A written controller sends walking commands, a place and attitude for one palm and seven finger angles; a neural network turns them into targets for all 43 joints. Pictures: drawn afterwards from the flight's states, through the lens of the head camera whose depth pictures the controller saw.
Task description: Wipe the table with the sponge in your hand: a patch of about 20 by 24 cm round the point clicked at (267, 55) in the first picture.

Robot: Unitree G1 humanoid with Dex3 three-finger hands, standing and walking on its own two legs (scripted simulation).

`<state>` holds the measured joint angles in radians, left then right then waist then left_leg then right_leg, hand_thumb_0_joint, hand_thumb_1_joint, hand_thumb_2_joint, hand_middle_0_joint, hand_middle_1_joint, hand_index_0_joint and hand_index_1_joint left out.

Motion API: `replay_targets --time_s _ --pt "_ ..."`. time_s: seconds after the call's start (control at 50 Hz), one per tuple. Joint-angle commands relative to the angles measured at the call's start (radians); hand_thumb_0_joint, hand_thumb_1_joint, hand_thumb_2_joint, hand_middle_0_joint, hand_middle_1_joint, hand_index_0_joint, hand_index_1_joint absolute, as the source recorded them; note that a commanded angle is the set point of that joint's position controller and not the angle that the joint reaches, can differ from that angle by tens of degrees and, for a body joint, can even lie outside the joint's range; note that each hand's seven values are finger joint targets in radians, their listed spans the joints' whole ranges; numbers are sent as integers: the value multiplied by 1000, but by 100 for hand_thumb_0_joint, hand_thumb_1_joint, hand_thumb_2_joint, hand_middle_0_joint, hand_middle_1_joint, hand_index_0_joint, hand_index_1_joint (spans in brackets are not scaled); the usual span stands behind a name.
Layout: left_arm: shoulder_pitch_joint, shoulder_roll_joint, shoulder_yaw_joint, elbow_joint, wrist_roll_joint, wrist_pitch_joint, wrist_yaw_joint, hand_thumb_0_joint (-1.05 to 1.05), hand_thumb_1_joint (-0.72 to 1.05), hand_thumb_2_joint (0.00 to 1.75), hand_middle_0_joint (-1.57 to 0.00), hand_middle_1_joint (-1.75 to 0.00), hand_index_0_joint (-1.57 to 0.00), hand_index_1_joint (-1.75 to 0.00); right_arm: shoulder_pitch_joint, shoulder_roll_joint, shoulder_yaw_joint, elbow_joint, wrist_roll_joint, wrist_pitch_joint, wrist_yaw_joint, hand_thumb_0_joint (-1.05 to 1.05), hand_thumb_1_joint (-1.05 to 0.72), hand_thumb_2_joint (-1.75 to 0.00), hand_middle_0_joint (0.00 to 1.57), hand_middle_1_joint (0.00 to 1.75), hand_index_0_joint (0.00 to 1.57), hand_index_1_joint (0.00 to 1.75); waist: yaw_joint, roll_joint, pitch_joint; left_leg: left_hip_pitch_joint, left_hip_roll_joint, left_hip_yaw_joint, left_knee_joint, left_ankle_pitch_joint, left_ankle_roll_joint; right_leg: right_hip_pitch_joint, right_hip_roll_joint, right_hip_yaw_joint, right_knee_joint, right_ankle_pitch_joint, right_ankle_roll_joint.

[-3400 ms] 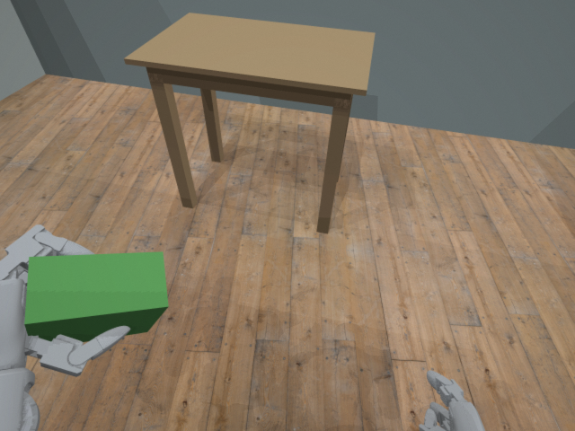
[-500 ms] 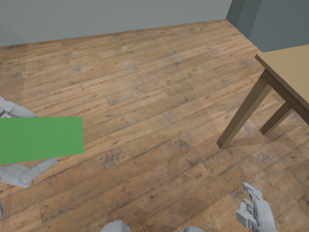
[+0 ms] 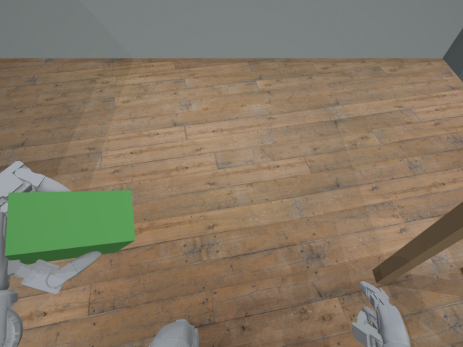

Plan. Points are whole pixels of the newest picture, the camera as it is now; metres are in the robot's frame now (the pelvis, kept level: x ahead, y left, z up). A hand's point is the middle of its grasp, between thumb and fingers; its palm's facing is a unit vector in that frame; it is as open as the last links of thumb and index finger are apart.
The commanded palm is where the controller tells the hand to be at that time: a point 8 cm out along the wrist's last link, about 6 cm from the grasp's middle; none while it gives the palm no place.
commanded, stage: walk to a spot facing it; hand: left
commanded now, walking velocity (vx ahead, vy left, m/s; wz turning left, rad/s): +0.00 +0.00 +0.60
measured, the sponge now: (89, 227) +0.24 +0.19 +0.15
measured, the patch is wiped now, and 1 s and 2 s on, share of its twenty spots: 0.00 0.00 0.00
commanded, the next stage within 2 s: turn to face it in 0.08 s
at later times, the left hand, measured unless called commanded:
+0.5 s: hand (50, 227) +0.22 +0.23 +0.17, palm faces +0.54 -0.73 -0.42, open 10.2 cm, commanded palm +0.18 +0.25 +0.18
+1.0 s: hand (111, 218) +0.24 +0.16 +0.17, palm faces +0.25 -0.87 -0.42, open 10.3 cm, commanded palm +0.20 +0.20 +0.18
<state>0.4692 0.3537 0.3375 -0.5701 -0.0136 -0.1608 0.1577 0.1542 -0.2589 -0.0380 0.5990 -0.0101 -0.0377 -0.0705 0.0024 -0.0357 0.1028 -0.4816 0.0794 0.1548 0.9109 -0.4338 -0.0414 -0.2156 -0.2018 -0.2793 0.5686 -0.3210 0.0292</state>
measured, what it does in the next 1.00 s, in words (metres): steps on the spot: left foot, then right foot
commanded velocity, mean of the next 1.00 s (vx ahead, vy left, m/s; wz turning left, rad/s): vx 0.00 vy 0.00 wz -0.42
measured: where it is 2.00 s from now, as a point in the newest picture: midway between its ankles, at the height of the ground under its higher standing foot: outside the picture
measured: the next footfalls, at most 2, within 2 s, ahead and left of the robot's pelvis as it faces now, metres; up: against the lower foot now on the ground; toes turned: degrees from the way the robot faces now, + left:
left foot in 0.08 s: +0.10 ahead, +0.13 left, +0.00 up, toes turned +12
right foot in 0.44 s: +0.10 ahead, -0.12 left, +0.00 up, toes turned -1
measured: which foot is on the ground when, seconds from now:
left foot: up 0.00-0.06, down 0.08-0.44, up 0.46-0.84, down 0.86-1.00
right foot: down 0.00-0.08, up 0.10-0.42, down 0.44-0.88, up 0.90-1.00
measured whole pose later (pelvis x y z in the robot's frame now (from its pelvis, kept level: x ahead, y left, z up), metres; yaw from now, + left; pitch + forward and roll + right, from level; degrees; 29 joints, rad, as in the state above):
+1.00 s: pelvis -0.02 -0.04 +0.00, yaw -13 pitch -1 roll +0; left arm 0.46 0.36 0.36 -0.51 -0.01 -0.17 0.14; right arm 0.23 -0.21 -0.02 0.54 0.01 -0.01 -0.03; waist 0.04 -0.02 0.04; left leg -0.19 0.10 0.15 0.54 -0.33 -0.03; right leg -0.49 0.04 -0.02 0.92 -0.40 0.04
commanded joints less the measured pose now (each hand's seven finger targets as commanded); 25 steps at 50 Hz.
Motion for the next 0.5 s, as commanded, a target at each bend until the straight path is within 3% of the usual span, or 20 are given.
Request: replay_targets --time_s 0.0,0.02,0.04,0.06,0.08,0.1,0.12,0.16,0.2,0.24,0.3,0.34,0.38,0.4,0.42,0.44,0.46,0.48 --pt "8 215 195 -306 -36 -70 57 0 10 130 -120 -160 -120 -160 -41 -3 -13 -210 3 -33 -5 0 -90 -90 20 30 20 30 5 -117 -267 176 -81 88 -330 132 -7 124 -162 51 59 695 -79" --pt "-10 219 199 -319 -42 -74 60 0 10 130 -120 -160 -120 -160 -18 -17 -24 -212 8 -28 -9 0 -90 -90 20 30 20 30 -30 -48 -295 298 -94 80 -425 235 -1 62 -143 47 207 658 -45" --pt "-21 214 197 -348 -48 -90 59 0 10 130 -120 -160 -120 -160 -9 -41 -34 -215 12 -30 -10 0 -90 -90 20 30 20 30 -41 159 -336 462 24 -89 -469 471 60 -102 -62 52 439 316 6" --pt "-27 219 198 -368 -57 -117 53 0 10 130 -120 -160 -120 -160 -12 -82 -45 -219 12 -47 0 0 -90 -90 20 30 20 30 -15 465 -331 529 326 -529 -502 1057 239 -329 101 99 667 -346 67" --pt "-33 265 219 -289 -27 -132 34 0 10 130 -120 -160 -120 -160 11 -70 -41 -196 9 -71 17 0 -90 -90 20 30 20 30 -16 378 -286 526 385 -661 -483 1178 293 -415 104 214 742 -426 50" --pt "-10 269 242 -263 -21 -128 22 0 10 130 -120 -160 -120 -160 2 -85 -57 -182 24 -75 26 0 -90 -90 20 30 20 30 -24 298 -301 545 363 -596 -452 1093 298 -473 90 265 758 -377 53" --pt "-10 262 233 -292 -20 -122 16 0 10 130 -120 -160 -120 -160 -2 -95 -67 -179 35 -75 36 0 -90 -90 20 30 20 30 -25 282 -314 526 317 -523 -441 964 282 -480 90 272 738 -317 57" --pt "38 227 213 -366 -36 -116 9 0 10 130 -120 -160 -120 -160 -9 -76 -57 -176 37 -83 48 0 -90 -90 20 30 20 30 -19 308 -300 448 225 -373 -469 817 225 -426 106 237 637 -194 63" --pt "98 195 193 -387 -51 -106 11 0 10 130 -120 -160 -120 -160 -8 -55 -36 -178 32 -95 54 0 -90 -90 20 30 20 30 -11 332 -314 368 180 -254 -486 774 189 -303 130 194 503 -107 55" --pt "104 177 171 -343 -55 -95 11 0 10 130 -120 -160 -120 -160 0 -48 -20 -167 28 -107 49 0 -90 -90 20 30 20 30 -11 300 -299 310 194 -224 -512 718 179 -213 157 175 375 -62 49" --pt "5 172 142 -257 -43 -80 15 0 10 130 -120 -160 -120 -160 4 -45 2 -146 20 -120 19 0 -90 -90 20 30 20 30 -13 263 -266 286 216 -189 -543 580 160 -126 177 177 201 -59 38" --pt "-77 162 119 -168 -29 -63 18 0 10 130 -120 -160 -120 -160 -2 -44 14 -130 19 -123 5 0 -90 -90 20 30 20 30 -1 232 -241 256 213 -150 -523 414 129 -36 197 161 58 -32 35" --pt "-175 163 98 -112 -11 -52 11 0 10 130 -120 -160 -120 -160 -19 -44 16 -128 19 -121 -2 0 -90 -90 20 30 20 30 7 179 -203 192 188 -99 -438 242 83 42 190 168 -91 93 30" --pt "-227 165 82 -93 -3 -54 6 0 10 130 -120 -160 -120 -160 -16 -35 16 -127 20 -119 1 0 -90 -90 20 30 20 30 -3 73 -177 164 145 -73 -325 143 50 27 121 267 -170 176 -2" --pt "-258 195 90 -67 4 -51 8 0 10 130 -120 -160 -120 -160 -9 -21 21 -129 15 -117 3 0 -90 -90 20 30 20 30 -18 -110 -178 95 47 -37 -178 7 9 13 -23 503 -211 387 -76" --pt "-258 187 81 -43 -15 -31 4 0 10 130 -120 -160 -120 -160 -28 -27 11 -146 19 -122 5 0 -90 -90 20 30 20 30 12 -315 -171 28 -52 -80 43 -144 -15 -44 -139 738 -295 395 -142" --pt "-260 182 76 -51 -16 -31 4 0 10 130 -120 -160 -120 -160 -42 -40 9 -133 11 -118 11 0 -90 -90 20 30 20 30 9 -286 -156 8 -44 -153 184 -101 -15 -54 -148 751 -328 351 -145" --pt "-240 193 91 -65 -15 -36 6 0 10 130 -120 -160 -120 -160 -73 -23 23 -128 10 -108 12 0 -90 -90 20 30 20 30 14 -159 -164 -36 -30 -176 232 -54 -24 -10 -128 716 -276 400 -172"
